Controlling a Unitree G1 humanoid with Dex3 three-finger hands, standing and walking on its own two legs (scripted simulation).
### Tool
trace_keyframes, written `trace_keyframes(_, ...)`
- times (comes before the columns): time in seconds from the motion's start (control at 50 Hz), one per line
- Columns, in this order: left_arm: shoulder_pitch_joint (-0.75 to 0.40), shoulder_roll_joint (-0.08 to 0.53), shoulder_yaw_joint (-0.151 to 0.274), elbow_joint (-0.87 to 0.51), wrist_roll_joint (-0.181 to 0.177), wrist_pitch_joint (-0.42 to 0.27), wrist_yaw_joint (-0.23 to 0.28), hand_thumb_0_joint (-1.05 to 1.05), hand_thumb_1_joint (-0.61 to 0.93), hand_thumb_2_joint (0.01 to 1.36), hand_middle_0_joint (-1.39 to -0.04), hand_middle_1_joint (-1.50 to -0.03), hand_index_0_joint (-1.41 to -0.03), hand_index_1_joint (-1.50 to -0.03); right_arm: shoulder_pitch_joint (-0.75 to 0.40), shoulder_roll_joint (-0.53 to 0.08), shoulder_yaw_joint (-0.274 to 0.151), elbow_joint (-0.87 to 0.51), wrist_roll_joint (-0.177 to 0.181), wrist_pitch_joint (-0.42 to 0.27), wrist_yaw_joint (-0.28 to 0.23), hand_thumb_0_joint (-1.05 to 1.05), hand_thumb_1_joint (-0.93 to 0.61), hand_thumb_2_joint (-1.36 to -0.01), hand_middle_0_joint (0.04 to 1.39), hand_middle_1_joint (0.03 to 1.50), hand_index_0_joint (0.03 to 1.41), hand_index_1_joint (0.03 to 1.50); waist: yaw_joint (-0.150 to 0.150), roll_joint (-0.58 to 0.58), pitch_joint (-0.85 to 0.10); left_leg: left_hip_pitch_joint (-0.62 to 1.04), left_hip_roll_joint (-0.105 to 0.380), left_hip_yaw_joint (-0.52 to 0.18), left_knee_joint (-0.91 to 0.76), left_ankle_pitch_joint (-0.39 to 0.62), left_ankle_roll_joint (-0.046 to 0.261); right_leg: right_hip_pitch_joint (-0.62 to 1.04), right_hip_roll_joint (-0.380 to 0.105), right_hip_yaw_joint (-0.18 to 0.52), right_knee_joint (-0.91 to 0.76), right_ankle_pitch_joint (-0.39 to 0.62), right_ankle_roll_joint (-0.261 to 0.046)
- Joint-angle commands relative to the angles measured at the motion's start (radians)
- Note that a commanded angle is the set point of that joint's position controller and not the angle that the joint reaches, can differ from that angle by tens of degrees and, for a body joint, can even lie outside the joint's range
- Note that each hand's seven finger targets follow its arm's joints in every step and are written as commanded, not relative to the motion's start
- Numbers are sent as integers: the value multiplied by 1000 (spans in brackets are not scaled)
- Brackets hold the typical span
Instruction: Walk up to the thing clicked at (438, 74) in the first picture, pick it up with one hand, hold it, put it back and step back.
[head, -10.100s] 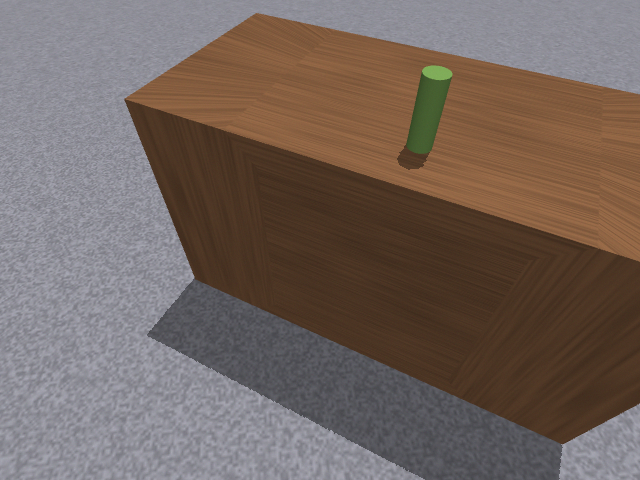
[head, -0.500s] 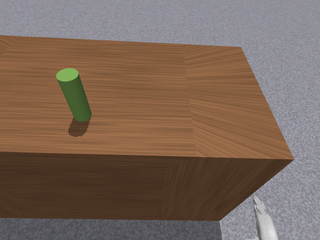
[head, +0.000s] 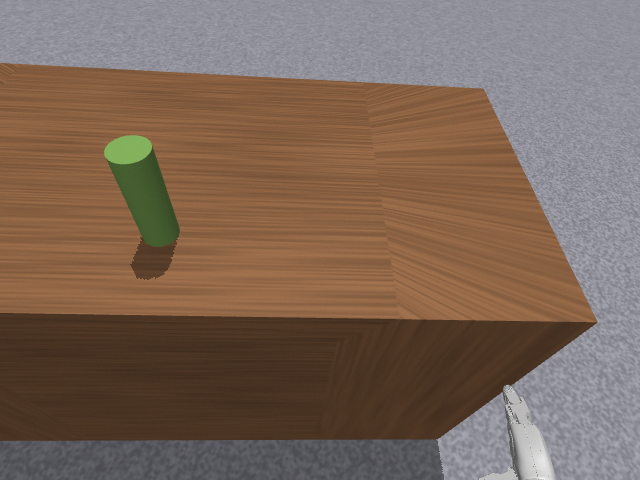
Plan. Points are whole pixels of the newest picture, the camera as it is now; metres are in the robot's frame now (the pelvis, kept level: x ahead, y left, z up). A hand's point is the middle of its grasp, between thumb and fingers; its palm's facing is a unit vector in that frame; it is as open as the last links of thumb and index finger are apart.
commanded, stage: go down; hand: left
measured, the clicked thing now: (146, 195) +0.48 +0.22 +0.07
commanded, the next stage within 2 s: approach in 1.10 s
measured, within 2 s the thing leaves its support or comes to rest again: neither
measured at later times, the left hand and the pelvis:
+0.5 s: hand out of the picture +0.38 +0.41 +0.16, palm faces +0.23 -0.97 +0.02, open 17.6 cm; pelvis -0.01 +0.00 -0.01, yaw +0 degrees
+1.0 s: hand out of the picture +0.40 +0.41 +0.16, palm faces +0.23 -0.97 +0.01, open 17.6 cm; pelvis +0.00 +0.01 -0.02, yaw -1 degrees
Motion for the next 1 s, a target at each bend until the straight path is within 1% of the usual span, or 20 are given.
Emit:
trace_keyframes(0.0,-362,408,51,-231,-35,-62,-2,0,-554,77,-41,-51,-40,-58,-49,-169,-61,-126,4,-53,-15,0,549,-50,49,50,50,50,13,217,-298,317,11,-28,-17,506,-11,-5,20,-21,-19,314,-42)
trace_keyframes(0.02,-339,419,63,-222,-31,-58,4,0,-556,81,-39,-51,-35,-60,-51,-170,-50,-156,4,-58,-13,0,543,-52,49,50,50,50,23,202,-298,303,12,-30,-23,486,-12,6,23,-24,-18,297,-45)
trace_keyframes(0.12,-355,441,69,-185,-26,-58,-3,0,-551,84,-38,-51,-34,-60,-19,-176,-54,-148,2,-56,-12,0,544,-52,49,50,50,50,13,196,-293,288,12,-31,-9,492,-10,-12,23,-24,-9,301,-44)
trace_keyframes(0.14,-359,416,43,-189,-25,-60,-4,0,-554,90,-37,-52,-32,-62,-51,-158,-40,-174,5,-58,-10,0,543,-52,49,50,50,50,15,182,-276,259,1,-21,-10,440,-5,1,20,-18,-11,296,-42)
trace_keyframes(0.16,-365,468,81,-181,-22,-61,-1,0,-574,85,-39,-55,-35,-65,-17,-187,-68,-154,3,-58,-15,0,543,-52,49,50,50,50,8,191,-304,264,0,-21,-1,443,-3,4,16,-15,-2,304,-40)
trace_keyframes(0.18,-383,442,52,-182,-20,-63,-2,0,-563,78,-38,-52,-37,-58,-49,-159,-37,-191,6,-60,-10,0,543,-51,49,50,50,50,14,193,-287,249,-2,-20,-9,416,-2,4,17,-15,-5,286,-41)
trace_keyframes(0.2,-376,467,79,-168,-22,-65,-3,0,-582,76,-43,-53,-39,-62,-47,-174,-49,-197,4,-58,-14,0,541,-52,49,50,50,50,8,183,-320,258,-2,-20,5,430,1,7,15,-13,3,304,-38)
trace_keyframes(0.22,-393,463,69,-173,-21,-65,-6,0,-587,81,-40,-57,-38,-65,-35,-187,-62,-187,2,-58,-15,0,542,-52,49,50,50,50,6,207,-299,262,1,-22,-1,418,-4,-14,18,-16,3,282,-41)
trace_keyframes(0.24,-397,455,58,-159,-19,-67,-10,0,-566,76,-39,-54,-40,-60,-35,-166,-39,-199,3,-59,-13,0,546,-51,49,50,50,50,4,191,-288,246,1,-21,1,401,-2,-17,19,-15,6,273,-39)
trace_keyframes(0.32,-402,481,68,-126,-11,-71,-14,0,-576,73,-44,-52,-39,-61,-27,-182,-47,-210,1,-61,-13,0,540,-53,49,50,50,50,2,208,-319,255,6,-32,20,435,-5,-45,19,-18,24,274,-42)
trace_keyframes(0.42,-430,490,62,-113,-9,-79,-13,0,-566,69,-38,-47,-39,-52,-24,-184,-48,-208,2,-58,-13,0,545,-51,49,50,50,50,-7,219,-309,229,7,-31,28,373,-5,-74,21,-18,36,232,-44)
trace_keyframes(0.48,-459,517,67,-123,-4,-84,-10,0,-585,76,-42,-57,-41,-64,-24,-173,-38,-215,1,-59,-12,0,544,-51,49,50,50,50,1,232,-323,214,6,-31,43,384,-5,-74,20,-14,45,237,-43)
trace_keyframes(0.54,-464,516,64,-107,1,-79,-9,0,-577,69,-46,-52,-43,-61,-8,-192,-50,-237,1,-59,-13,0,543,-52,49,50,50,50,-11,241,-338,228,14,-38,50,401,-11,-94,25,-19,58,229,-47)
trace_keyframes(0.56,-464,514,62,-107,2,-77,-8,0,-565,67,-42,-47,-41,-54,-14,-164,-22,-236,0,-60,-9,0,545,-51,49,50,50,50,-2,240,-345,227,15,-38,53,406,-10,-95,27,-21,60,226,-48)
trace_keyframes(0.58,-470,520,63,-98,3,-78,-8,0,-579,68,-46,-53,-43,-62,10,-182,-44,-227,0,-56,-12,0,540,-53,49,50,50,50,-15,237,-353,235,17,-42,59,422,-9,-107,27,-22,62,235,-47)
trace_keyframes(0.66,-485,550,69,-112,8,-76,-9,0,-578,66,-45,-49,-42,-57,13,-180,-36,-220,0,-57,-11,0,543,-51,49,50,50,50,-7,275,-359,234,17,-39,72,448,-13,-111,26,-20,71,246,-48)
trace_keyframes(0.7,-479,545,72,-83,8,-72,-8,0,-571,70,-46,-53,-42,-62,-18,-192,-36,-275,-2,-60,-10,0,543,-52,49,50,50,50,-9,220,-364,201,14,-38,80,436,-5,-89,26,-17,72,256,-45)
trace_keyframes(0.76,-503,559,73,-96,13,-74,-3,0,-575,63,-45,-51,-43,-57,16,-178,-30,-248,1,-52,-7,0,542,-52,49,50,50,50,-8,267,-342,198,17,-41,76,396,-15,-127,29,-19,80,206,-51)
trace_keyframes(0.84,-497,542,45,-66,26,-67,-2,0,-593,63,-53,-53,-47,-64,4,-184,-34,-293,1,-54,-8,0,540,-53,49,50,49,50,-19,237,-353,189,13,-35,91,408,-6,-110,27,-14,85,241,-46)
trace_keyframes(0.98,-516,552,57,-93,24,-60,-5,0,-581,57,-51,-48,-44,-58,40,-184,-26,-323,-2,-48,-3,0,536,-54,49,50,49,50,-16,256,-405,218,20,-40,116,491,-9,-118,30,-16,101,277,-47)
